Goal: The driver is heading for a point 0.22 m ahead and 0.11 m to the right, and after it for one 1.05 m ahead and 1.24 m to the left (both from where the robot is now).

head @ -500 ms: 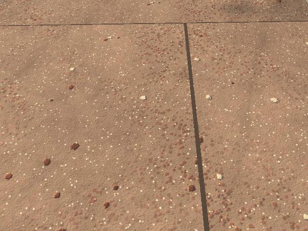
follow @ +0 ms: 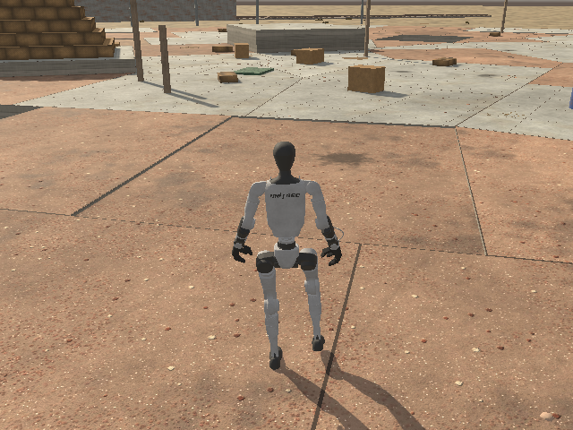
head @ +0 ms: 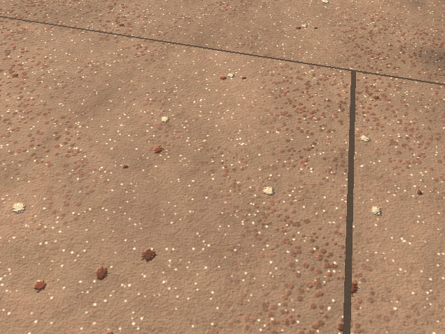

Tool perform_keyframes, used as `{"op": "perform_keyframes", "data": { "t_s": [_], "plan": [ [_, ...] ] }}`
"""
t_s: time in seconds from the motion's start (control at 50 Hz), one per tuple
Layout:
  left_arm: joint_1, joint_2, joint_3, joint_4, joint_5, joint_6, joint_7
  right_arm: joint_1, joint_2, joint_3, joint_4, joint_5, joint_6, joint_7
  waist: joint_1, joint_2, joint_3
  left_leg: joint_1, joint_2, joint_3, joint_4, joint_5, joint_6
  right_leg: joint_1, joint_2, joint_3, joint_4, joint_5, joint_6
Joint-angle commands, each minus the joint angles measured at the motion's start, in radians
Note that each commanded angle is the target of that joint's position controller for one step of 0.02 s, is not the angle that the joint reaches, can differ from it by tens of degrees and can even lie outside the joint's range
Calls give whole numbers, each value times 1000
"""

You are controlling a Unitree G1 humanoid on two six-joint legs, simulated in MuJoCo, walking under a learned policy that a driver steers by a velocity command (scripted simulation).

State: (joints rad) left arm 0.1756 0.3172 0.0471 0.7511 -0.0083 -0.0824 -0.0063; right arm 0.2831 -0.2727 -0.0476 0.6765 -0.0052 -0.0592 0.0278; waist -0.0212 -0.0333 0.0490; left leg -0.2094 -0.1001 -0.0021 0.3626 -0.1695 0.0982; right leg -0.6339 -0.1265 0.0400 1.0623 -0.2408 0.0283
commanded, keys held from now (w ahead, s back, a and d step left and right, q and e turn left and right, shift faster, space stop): q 1.00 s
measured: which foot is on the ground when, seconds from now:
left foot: down 0.00-0.26, up 0.28-0.64, down 0.66-1.00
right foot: up 0.00-0.22, down 0.24-0.66, up 0.68-1.00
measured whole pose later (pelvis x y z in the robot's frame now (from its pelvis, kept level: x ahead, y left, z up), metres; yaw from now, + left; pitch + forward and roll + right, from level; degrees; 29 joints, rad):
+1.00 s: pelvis +0.20 +0.00 +0.00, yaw +29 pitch +2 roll -2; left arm 0.06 0.31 0.08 0.79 -0.01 0.01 0.02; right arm 0.21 -0.31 -0.07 0.62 0.00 0.04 -0.04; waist -0.02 -0.01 0.04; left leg -0.30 -0.06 -0.15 0.48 -0.21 0.05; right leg -0.43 0.03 0.07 0.78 -0.35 0.08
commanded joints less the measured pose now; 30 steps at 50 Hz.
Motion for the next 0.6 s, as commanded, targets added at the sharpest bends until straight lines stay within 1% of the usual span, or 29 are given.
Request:
{"op": "perform_keyframes", "data": {
  "t_s": [0.02, 0.04, 0.06, 0.08, 0.1, 0.12, 0.16, 0.2, 0.22, 0.24, 0.26, 0.28, 0.3, 0.32, 0.34, 0.36, 0.38, 0.4, 0.42, 0.44, 0.48, 0.5, 0.54, 0.58, 0.6],
  "plan": [
    [7, 63, 15, -44, 10, 9, 6, -19, -144, -37, -38, -1, -30, -13, 13, 74, -36, 17, 267, -150, -185, 392, 154, -25, -26, 6, -113, 165, 19],
    [-24, 57, 13, -54, 19, 2, 5, -17, -143, -34, -28, 1, -25, -18, 10, 70, -27, 8, 240, -114, -172, 470, 135, -2, -10, -6, -194, 224, 20],
    [-53, 43, 9, -62, 24, -6, 1, -15, -146, -34, -18, 3, -19, -24, 3, 70, -24, -6, 213, -80, -157, 522, 114, 42, 14, -22, -286, 284, 18],
    [-90, 29, 4, -71, 26, -13, -4, 3, -154, -36, -5, 5, -14, -29, -14, 74, -28, -9, 199, -64, -142, 535, 98, 84, 40, -35, -366, 348, 17],
    [-121, 24, 2, -78, 24, -19, -10, 30, -166, -40, 10, 9, -8, -33, -31, 77, -35, 2, 202, -72, -132, 520, 91, 115, 66, -42, -418, 402, 16],
    [-141, 27, 3, -84, 20, -22, -15, 49, -175, -43, 23, 12, -2, -36, -39, 84, -39, 22, 212, -91, -118, 502, 89, 131, 85, -39, -457, 429, 14],
    [-161, 46, 11, -93, 18, -22, -21, 58, -181, -47, 37, 18, 11, -40, -37, 106, -37, 93, 234, -140, -54, 488, 82, 118, 106, -15, -523, 382, -1],
    [-132, 81, 25, -91, 25, -22, -22, 49, -182, -52, 39, 21, 24, -46, -11, 128, -59, 156, 257, -208, 37, 483, 65, 138, 116, 10, -572, 299, -26],
    [-91, 94, 32, -79, 28, -23, -21, 33, -178, -54, 35, 21, 29, -49, 13, 138, -76, 167, 253, -231, 93, 496, 53, 184, 121, 8, -595, 281, -41],
    [-19, 111, 40, -59, 34, -29, -15, 7, -165, -50, 24, 23, 33, -51, 55, 122, -113, 146, 207, -219, 190, 502, 22, 301, 117, -11, -661, 396, -62],
    [62, 166, 50, -59, 53, -34, -5, 7, -124, -37, -8, 8, 32, -51, 76, 45, -240, 33, 135, -195, 381, 323, -23, 549, -15, 82, -592, 766, -118],
    [97, 205, 57, -62, 60, -16, 5, 186, -45, -15, 6, 7, 26, -46, 26, -208, -389, -285, 0, -127, 732, -369, -104, 909, -298, 346, -531, 1096, -309],
    [122, 133, 44, -73, 31, 5, 4, 220, -130, -25, 23, 22, 32, -42, 60, -197, -516, -358, 13, -159, 892, -583, -126, 946, -349, 457, -562, 907, -356],
    [74, 100, 34, -89, 22, 22, 8, 141, -196, -50, 13, 38, 48, -45, 73, -108, -419, -411, 59, -155, 956, -505, -144, 849, -296, 380, -614, 668, -319],
    [14, 75, 26, -89, 20, 37, 15, 72, -190, -53, -4, 39, 69, -55, 58, -65, -311, -445, 94, -110, 943, -435, -160, 734, -242, 302, -658, 474, -280],
    [-46, 57, 19, -88, 20, 49, 20, 53, -179, -55, -9, 35, 94, -62, 36, -68, -215, -432, 125, -97, 904, -390, -174, 593, -208, 239, -709, 320, -267],
    [-90, 62, 19, -86, 28, 56, 23, 62, -159, -55, -12, 35, 117, -68, 7, -108, -161, -362, 148, -82, 845, -358, -180, 462, -172, 182, -760, 201, -250],
    [-120, 75, 25, -84, 36, 59, 23, 81, -134, -50, -10, 31, 130, -72, -8, -136, -125, -297, 139, -43, 805, -331, -185, 366, -140, 121, -800, 170, -245],
    [-136, 81, 29, -83, 40, 58, 24, 95, -119, -49, -9, 26, 135, -75, -16, -142, -120, -257, 139, -24, 765, -313, -184, 330, -136, 78, -816, 186, -250],
    [-144, 86, 33, -80, 39, 56, 27, 93, -112, -47, -14, 21, 135, -75, -16, -134, -129, -233, 147, -16, 719, -294, -180, 326, -144, 50, -819, 218, -259],
    [-157, 101, 41, -73, 28, 57, 32, 57, -102, -41, -30, 14, 129, -67, -6, -108, -154, -190, 171, -11, 609, -232, -163, 341, -165, 11, -816, 257, -269],
    [-159, 109, 45, -68, 25, 60, 34, 38, -101, -39, -37, 14, 127, -62, 1, -103, -165, -169, 177, -6, 564, -202, -153, 352, -177, 0, -817, 257, -271],
    [-156, 126, 51, -55, 19, 70, 36, 18, -115, -43, -48, 14, 127, -50, 7, -102, -170, -138, 178, 10, 500, -175, -136, 371, -196, -15, -816, 213, -267],
    [-156, 138, 55, -42, 10, 80, 33, 12, -128, -50, -54, 14, 130, -40, 3, -101, -159, -108, 173, 29, 428, -168, -112, 385, -208, -28, -803, 148, -247],
    [-165, 141, 56, -35, 2, 85, 32, 21, -128, -53, -51, 13, 130, -36, -11, -95, -152, -75, 164, 45, 360, -139, -95, 383, -205, -44, -782, 112, -225]
  ]
}}
Velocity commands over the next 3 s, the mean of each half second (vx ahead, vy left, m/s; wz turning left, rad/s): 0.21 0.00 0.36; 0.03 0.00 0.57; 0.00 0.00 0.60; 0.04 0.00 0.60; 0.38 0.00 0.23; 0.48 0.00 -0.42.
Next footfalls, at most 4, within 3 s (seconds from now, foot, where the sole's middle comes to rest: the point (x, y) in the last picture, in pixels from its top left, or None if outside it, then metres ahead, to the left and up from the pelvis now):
0.24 right None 0.33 -0.14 -0.78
0.66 left None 0.21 0.10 -0.78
1.12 right None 0.31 -0.10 -0.78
1.54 left None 0.13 0.11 -0.78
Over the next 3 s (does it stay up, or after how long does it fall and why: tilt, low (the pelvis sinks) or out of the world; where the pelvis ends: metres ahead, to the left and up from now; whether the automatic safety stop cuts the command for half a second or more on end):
stays up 0.36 0.45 -0.03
